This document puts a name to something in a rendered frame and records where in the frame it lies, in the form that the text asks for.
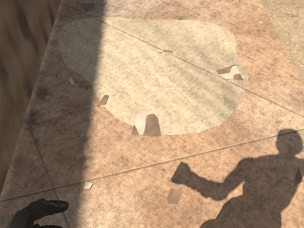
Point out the robot left hand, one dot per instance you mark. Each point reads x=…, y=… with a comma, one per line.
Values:
x=37, y=210

